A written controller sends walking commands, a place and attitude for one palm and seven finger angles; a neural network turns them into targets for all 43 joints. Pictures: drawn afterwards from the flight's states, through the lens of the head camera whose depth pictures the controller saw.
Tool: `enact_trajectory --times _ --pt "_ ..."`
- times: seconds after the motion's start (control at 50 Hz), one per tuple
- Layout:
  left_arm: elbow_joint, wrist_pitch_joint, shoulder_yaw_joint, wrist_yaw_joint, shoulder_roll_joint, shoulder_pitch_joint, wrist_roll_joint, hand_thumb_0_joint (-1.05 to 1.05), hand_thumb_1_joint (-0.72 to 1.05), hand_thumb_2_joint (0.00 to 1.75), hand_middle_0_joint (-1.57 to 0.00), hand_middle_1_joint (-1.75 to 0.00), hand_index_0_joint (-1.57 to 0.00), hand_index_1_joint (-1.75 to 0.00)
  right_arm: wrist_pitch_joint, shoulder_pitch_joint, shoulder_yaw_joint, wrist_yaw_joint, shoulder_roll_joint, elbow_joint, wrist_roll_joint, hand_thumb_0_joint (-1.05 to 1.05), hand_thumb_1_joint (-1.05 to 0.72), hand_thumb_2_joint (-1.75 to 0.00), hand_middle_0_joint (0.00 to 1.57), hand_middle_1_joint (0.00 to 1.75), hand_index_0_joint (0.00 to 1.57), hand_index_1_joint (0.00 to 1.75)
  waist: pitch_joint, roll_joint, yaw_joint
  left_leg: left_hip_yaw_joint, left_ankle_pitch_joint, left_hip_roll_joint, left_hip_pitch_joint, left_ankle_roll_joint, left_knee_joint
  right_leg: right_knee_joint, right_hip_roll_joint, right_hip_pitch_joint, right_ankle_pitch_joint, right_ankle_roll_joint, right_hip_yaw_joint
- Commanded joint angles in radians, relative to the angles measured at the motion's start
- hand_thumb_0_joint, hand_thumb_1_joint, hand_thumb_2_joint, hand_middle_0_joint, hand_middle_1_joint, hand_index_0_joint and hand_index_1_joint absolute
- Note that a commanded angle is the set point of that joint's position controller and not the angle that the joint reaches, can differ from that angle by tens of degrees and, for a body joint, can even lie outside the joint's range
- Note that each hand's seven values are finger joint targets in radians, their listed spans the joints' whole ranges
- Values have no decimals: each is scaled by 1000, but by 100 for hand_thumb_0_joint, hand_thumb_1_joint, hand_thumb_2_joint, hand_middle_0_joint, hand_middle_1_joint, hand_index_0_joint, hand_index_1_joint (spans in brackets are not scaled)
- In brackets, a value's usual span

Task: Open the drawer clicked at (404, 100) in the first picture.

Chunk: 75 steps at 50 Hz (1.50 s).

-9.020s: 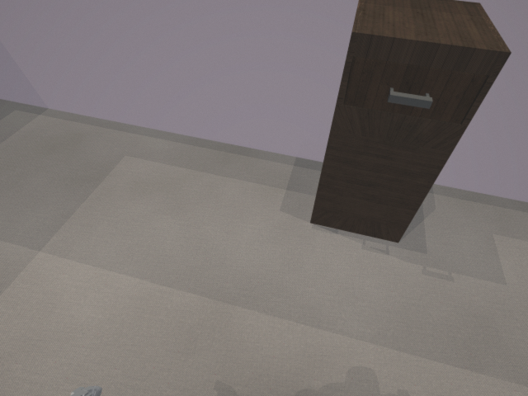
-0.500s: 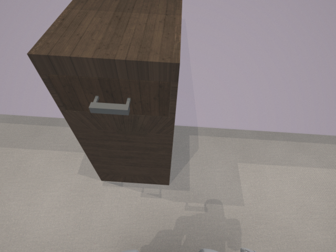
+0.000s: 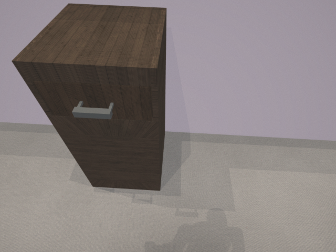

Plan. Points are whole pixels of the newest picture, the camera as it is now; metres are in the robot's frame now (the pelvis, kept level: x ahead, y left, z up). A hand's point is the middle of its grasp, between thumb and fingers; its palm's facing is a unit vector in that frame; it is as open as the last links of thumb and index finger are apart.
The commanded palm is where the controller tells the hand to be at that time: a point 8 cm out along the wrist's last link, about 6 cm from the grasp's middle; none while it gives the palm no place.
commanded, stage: come to a stop and stand still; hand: left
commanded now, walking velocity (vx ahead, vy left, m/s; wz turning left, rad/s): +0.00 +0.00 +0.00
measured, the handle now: (94, 108) +0.54 +0.29 -0.02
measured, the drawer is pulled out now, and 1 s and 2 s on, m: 0.00 0.00 0.00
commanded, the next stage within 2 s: look again from close up in 0.10 s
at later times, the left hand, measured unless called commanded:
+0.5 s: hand out of the picture +0.01 +0.20 -0.17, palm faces +0.02 -0.98 -0.21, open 7.3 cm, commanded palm none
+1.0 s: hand out of the picture +0.01 +0.19 -0.18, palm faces +0.04 -0.98 -0.19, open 7.3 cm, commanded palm none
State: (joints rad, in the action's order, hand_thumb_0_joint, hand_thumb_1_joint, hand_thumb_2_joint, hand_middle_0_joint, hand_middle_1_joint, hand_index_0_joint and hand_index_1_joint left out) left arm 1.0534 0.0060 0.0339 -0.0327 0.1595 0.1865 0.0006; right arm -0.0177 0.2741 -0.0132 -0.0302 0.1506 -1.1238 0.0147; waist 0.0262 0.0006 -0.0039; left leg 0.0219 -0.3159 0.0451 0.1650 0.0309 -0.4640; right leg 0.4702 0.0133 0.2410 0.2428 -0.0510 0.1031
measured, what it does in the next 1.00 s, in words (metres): stands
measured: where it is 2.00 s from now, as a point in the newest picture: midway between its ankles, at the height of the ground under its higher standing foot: outside the picture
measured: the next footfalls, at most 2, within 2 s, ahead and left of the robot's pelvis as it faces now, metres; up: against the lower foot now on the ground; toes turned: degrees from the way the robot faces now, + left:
none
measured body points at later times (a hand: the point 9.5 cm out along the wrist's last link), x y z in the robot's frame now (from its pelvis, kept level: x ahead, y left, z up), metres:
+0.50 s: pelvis +0.00 +0.03 +0.00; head +0.00 +0.01 +0.45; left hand +0.01 +0.25 -0.15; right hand -0.01 -0.18 -0.17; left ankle -0.04 +0.13 -0.74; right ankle +0.00 -0.09 -0.74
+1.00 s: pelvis +0.01 +0.02 +0.00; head +0.03 +0.02 +0.45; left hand +0.01 +0.24 -0.16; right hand -0.01 -0.19 -0.17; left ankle -0.04 +0.13 -0.74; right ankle +0.00 -0.09 -0.74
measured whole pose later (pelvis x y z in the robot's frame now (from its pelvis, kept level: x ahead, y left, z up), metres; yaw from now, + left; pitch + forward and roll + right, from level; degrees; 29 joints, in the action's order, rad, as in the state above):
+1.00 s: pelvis +0.01 +0.02 +0.00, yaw -1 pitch +0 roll +0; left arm 1.12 -0.01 0.01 -0.04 0.12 0.30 0.01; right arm 0.00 0.31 0.01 -0.03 0.14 -1.12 0.01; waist 0.03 -0.01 -0.01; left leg 0.06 -0.35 0.01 0.13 -0.01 -0.48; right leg 0.52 -0.02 0.23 0.29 -0.01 0.06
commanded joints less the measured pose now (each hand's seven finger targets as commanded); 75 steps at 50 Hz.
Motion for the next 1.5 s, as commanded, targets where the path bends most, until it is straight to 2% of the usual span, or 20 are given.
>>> enact_trajectory --times 0.0,0.06,0.08,0.1,0.12,0.16,0.28,0.44,0.8,1.06,1.1,1.14,1.18,1.24,1.28,1.32,1.36,1.38,1.4,1.48 --pt "15 -16 5 2 102 73 -1 0 90 90 -20 -30 -20 -30 30 22 -5 -11 78 18 0 0 -90 -90 20 30 20 30 -47 -82 -17 -60 252 83 33 -39 116 -95 -126 -140 -230 15 -130" --pt "32 -15 0 3 96 72 0 0 90 90 -20 -30 -20 -30 26 46 -3 -11 71 4 -1 0 -90 -90 20 30 20 30 9 -43 -12 -57 186 77 47 -35 138 -122 -124 -123 -176 16 -131" --pt "67 -38 -5 -44 121 198 11 0 90 90 -20 -30 -20 -30 42 -46 -17 0 119 69 -11 0 -90 -90 20 30 20 30 51 -21 -52 20 117 66 103 -13 -75 -86 -191 -80 -542 48 -190" --pt "20 -53 -4 -35 166 153 13 0 90 90 -20 -30 -20 -30 28 39 -9 4 53 95 -7 0 -90 -90 20 30 20 30 -32 -15 16 -8 -62 22 102 -20 -99 -123 -258 -93 -379 -6 -272" --pt "2 -56 -9 -26 155 110 14 0 90 90 -20 -30 -20 -30 25 81 -9 9 46 85 -6 0 -90 -90 20 30 20 30 -42 9 36 -5 -58 25 53 -24 -89 -154 -241 -10 -122 -49 -246" --pt "-18 -51 -8 -15 133 69 13 0 90 90 -20 -30 -20 -30 34 157 -3 15 50 83 3 0 -90 -90 20 30 20 30 -26 -34 56 -30 67 37 19 -48 -3 -101 -156 50 48 -37 -168" --pt "11 -39 -26 -4 78 129 5 0 90 90 -20 -30 -20 -30 54 123 13 1 87 92 2 0 -90 -90 20 30 20 30 47 -32 8 -76 188 71 107 -74 97 -19 -103 -56 -108 1 -117" --pt "33 -35 -29 -2 73 149 5 0 90 90 -20 -30 -20 -30 53 121 21 -3 84 52 1 0 -90 -90 20 30 20 30 69 10 5 -65 150 57 82 -72 124 -39 -112 -54 -112 8 -127" --pt "60 -35 -26 -3 58 172 8 0 90 90 -20 -30 -20 -30 53 117 22 -11 65 -2 -1 0 -90 -90 20 30 20 30 51 -11 4 -41 205 57 36 -67 112 -40 -120 -71 -216 5 -132" --pt "-4 -19 35 -18 147 155 18 0 90 90 -20 -30 -20 -30 17 109 -6 1 66 63 0 0 -90 -90 20 30 20 30 20 98 -5 16 93 -6 106 -41 -43 -38 -281 -54 -234 -71 -261" --pt "-23 -13 42 -19 151 140 19 0 90 90 -20 -30 -20 -30 19 117 -9 3 72 71 2 0 -90 -90 20 30 20 30 16 74 -2 5 141 0 88 -47 -14 5 -267 -30 -233 -63 -237" --pt "-45 -4 42 -16 131 123 17 0 90 90 -20 -30 -20 -30 23 119 -15 3 101 82 6 0 -90 -90 20 30 20 30 5 -47 -3 -58 286 58 50 -74 36 102 -190 7 -184 -28 -150" --pt "-71 9 31 -14 83 87 21 0 90 90 -20 -30 -20 -30 21 119 -22 -2 136 98 9 0 -90 -90 20 30 20 30 47 -179 -2 -156 442 148 40 -149 98 209 -84 98 86 20 -38" --pt "-76 12 19 -10 52 73 20 0 90 90 -20 -30 -20 -30 27 96 -16 -7 126 120 14 0 -90 -90 20 30 20 30 51 -133 -5 -193 536 180 16 -212 116 310 -71 141 235 23 -49" --pt "-60 4 10 -4 35 95 21 0 90 90 -20 -30 -20 -30 38 85 -10 -10 115 116 16 0 -90 -90 20 30 20 30 32 -96 -14 -174 570 174 -5 -211 100 242 -72 103 198 25 -54" --pt "-35 -11 5 0 36 134 20 0 90 90 -20 -30 -20 -30 47 76 -5 -14 114 107 11 0 -90 -90 20 30 20 30 12 -40 -28 -137 540 131 -6 -169 49 60 -74 0 36 21 -81" --pt "-7 -27 1 -1 73 168 17 0 90 90 -20 -30 -20 -30 55 85 -2 -14 92 94 3 0 -90 -90 20 30 20 30 -6 40 -13 -67 355 51 48 -103 22 27 -151 -99 -254 -18 -187" --pt "-1 -31 -1 -2 81 162 14 0 90 90 -20 -30 -20 -30 50 85 0 -13 88 85 3 0 -90 -90 20 30 20 30 5 134 -3 -45 259 37 47 -84 15 23 -170 -92 -328 -29 -200" --pt "0 -32 -6 -3 79 150 13 0 90 90 -20 -30 -20 -30 49 96 3 -13 82 70 2 0 -90 -90 20 30 20 30 11 157 7 -37 231 33 35 -76 33 18 -178 -87 -389 -31 -191" --pt "-1 -24 -10 -8 63 131 9 0 90 90 -20 -30 -20 -30 60 114 11 -19 81 16 4 0 -90 -90 20 30 20 30 15 -31 3 -55 491 70 -46 -85 88 44 -115 -66 -299 -2 -128"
